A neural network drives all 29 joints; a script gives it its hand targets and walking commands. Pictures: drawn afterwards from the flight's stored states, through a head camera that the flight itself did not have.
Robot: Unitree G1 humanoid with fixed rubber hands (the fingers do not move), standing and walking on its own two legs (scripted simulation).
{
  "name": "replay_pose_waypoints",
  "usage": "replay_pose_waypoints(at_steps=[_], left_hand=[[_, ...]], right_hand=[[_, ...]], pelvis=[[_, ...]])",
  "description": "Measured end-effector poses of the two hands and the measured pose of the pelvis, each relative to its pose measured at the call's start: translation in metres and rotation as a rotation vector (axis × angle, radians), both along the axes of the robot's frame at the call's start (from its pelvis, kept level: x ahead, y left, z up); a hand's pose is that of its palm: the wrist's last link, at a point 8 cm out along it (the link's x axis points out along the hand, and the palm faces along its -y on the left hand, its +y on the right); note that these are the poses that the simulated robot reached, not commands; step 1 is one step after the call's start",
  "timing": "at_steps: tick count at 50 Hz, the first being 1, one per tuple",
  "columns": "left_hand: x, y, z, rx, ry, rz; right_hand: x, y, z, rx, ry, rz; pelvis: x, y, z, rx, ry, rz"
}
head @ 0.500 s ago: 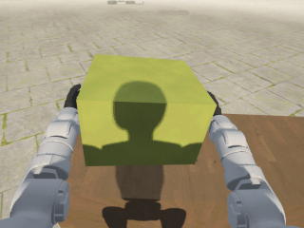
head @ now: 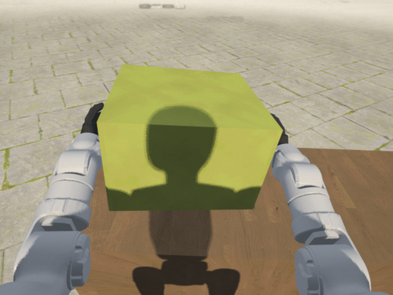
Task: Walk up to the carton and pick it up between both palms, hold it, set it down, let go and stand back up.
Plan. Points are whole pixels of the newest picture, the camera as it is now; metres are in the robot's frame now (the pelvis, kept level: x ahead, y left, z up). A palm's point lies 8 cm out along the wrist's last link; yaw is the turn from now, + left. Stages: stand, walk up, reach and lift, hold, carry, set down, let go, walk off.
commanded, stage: hold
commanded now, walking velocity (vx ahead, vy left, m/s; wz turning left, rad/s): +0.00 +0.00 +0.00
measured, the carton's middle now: (183, 132) +0.42 +0.03 +0.17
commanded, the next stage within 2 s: none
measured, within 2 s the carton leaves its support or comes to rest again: neither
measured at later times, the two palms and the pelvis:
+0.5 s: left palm (91, 138) +0.36 +0.21 +0.18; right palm (278, 148) +0.36 -0.17 +0.17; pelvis +0.00 +0.00 +0.00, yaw +0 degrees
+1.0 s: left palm (92, 139) +0.37 +0.21 +0.18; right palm (278, 147) +0.36 -0.17 +0.17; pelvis +0.00 +0.00 +0.00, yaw +0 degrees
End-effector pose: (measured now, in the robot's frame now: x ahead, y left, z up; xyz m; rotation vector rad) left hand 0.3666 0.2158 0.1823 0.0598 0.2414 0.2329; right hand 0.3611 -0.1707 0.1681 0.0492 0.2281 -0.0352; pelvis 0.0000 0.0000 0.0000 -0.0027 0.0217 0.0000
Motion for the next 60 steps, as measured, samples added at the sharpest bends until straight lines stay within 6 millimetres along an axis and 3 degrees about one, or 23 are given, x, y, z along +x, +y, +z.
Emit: replay_pose_waypoints(at_steps=[60], left_hand=[[0.0002,-0.0026,-0.0007,-0.024,0.006,-0.002]], right_hand=[[-0.0002,-0.0026,0.0011,0.011,0.005,-0.01]], pelvis=[[-0.0004,0.0007,0.0003,0.001,0.001,-0.001]])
